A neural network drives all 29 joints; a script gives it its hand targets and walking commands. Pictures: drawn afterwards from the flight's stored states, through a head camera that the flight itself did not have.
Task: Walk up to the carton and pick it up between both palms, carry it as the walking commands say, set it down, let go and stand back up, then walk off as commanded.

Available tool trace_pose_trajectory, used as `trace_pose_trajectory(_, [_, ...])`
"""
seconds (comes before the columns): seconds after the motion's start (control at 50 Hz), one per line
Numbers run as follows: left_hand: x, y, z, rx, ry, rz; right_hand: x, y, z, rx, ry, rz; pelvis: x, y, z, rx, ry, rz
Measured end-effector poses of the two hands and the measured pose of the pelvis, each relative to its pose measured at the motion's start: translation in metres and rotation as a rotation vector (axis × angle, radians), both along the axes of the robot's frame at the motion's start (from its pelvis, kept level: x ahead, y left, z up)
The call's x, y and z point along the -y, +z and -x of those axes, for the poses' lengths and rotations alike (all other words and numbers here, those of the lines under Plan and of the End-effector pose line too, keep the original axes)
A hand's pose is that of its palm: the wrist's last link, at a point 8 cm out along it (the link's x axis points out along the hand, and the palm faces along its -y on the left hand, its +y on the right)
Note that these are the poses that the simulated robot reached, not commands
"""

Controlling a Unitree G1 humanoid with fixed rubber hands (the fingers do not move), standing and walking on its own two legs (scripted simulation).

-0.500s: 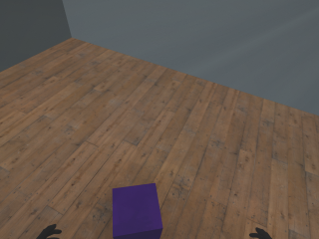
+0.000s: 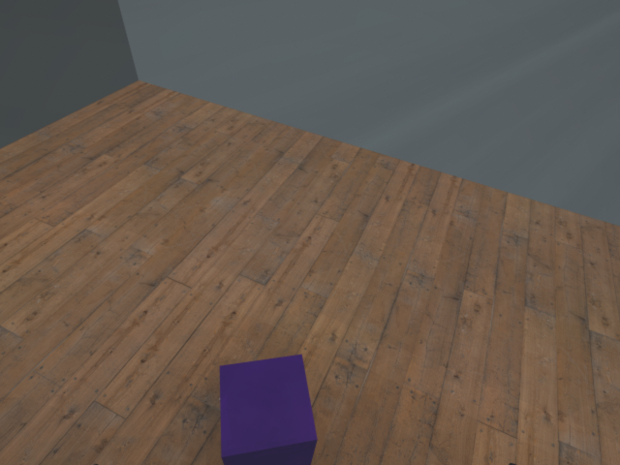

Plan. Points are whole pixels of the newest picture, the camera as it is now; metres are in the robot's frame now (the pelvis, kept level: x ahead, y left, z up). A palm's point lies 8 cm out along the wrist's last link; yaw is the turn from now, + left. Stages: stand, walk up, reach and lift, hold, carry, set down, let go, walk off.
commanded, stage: stand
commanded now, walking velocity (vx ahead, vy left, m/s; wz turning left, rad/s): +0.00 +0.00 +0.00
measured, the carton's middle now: (266, 417) +0.41 +0.08 -0.65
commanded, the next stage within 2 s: walk off in 0.74 s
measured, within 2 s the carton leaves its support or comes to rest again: neither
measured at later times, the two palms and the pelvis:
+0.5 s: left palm out of the picture +0.08 +0.31 -0.11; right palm out of the picture +0.09 -0.31 -0.09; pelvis -0.01 +0.00 +0.00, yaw +0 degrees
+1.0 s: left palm out of the picture +0.07 +0.31 -0.11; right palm out of the picture +0.09 -0.31 -0.10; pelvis -0.01 +0.00 +0.00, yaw +0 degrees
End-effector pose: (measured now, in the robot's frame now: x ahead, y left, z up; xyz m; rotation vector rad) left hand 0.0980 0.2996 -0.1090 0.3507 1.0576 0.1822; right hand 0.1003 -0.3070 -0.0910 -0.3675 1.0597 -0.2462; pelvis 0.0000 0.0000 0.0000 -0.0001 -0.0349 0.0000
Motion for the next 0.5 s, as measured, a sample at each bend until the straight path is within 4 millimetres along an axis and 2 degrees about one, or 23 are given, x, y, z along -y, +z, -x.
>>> trace_pose_trajectory(0.22, [-0.003,0.0,0.012,-0.026,0.009,-0.006,0.003,-0.002,0.01,-0.023,-0.005,0.0,0.001,0.001,0.006,0.004,0.002,0.001])
trace_pose_trajectory(0.5, [-0.006,0.0,0.016,-0.04,0.019,-0.01,0.005,-0.002,0.014,-0.039,-0.002,0.002,0.001,0.002,0.009,0.007,0.006,0.003])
